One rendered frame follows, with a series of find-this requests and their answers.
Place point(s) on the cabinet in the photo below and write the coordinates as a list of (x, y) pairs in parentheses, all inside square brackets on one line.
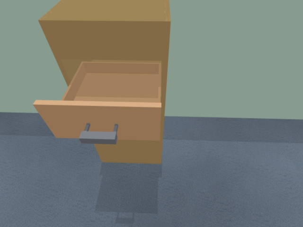
[(112, 31)]

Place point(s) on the drawer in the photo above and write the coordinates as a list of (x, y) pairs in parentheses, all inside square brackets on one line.
[(108, 93)]

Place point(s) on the handle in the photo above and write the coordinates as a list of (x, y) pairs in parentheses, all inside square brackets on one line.
[(98, 137)]

